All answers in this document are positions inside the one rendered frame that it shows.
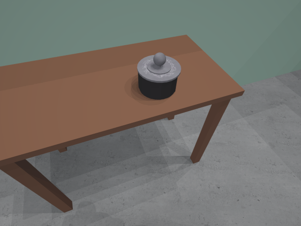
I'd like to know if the knob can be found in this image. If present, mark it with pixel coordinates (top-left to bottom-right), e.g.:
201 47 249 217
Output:
153 52 166 66

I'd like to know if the pot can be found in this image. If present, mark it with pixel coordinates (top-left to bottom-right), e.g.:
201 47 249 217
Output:
138 74 177 100

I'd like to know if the table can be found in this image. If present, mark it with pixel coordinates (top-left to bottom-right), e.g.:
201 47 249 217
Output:
0 35 245 213

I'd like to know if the lid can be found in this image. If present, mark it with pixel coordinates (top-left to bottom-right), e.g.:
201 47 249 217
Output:
137 55 181 83

